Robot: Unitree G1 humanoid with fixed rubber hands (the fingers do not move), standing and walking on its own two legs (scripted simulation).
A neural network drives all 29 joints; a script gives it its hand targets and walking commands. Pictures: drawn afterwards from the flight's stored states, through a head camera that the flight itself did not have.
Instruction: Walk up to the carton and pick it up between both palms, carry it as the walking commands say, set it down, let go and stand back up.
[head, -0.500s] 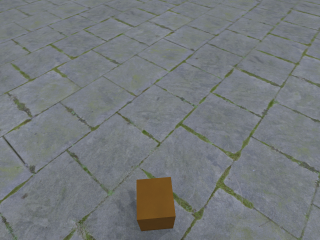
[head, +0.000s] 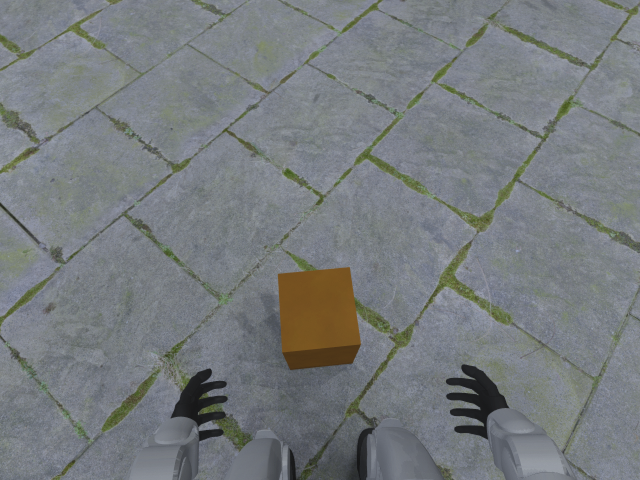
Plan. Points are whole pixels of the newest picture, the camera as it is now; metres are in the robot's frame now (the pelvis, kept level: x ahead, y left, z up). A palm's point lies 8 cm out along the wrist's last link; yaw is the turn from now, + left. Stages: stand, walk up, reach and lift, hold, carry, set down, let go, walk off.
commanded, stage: reach and lift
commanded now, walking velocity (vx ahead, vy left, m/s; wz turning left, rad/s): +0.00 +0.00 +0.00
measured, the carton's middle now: (318, 322) +0.45 +0.01 -0.59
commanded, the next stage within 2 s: none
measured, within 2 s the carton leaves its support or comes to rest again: neither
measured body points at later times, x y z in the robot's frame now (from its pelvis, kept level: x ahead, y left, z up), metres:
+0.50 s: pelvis -0.06 +0.00 -0.05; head +0.14 -0.01 +0.36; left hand +0.32 +0.18 -0.15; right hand +0.33 -0.19 -0.15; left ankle +0.01 +0.12 -0.69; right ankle +0.05 -0.12 -0.69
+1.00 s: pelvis -0.03 -0.01 -0.06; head +0.27 -0.01 +0.27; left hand +0.47 +0.19 -0.18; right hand +0.48 -0.17 -0.18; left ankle +0.01 +0.12 -0.69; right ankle +0.05 -0.12 -0.69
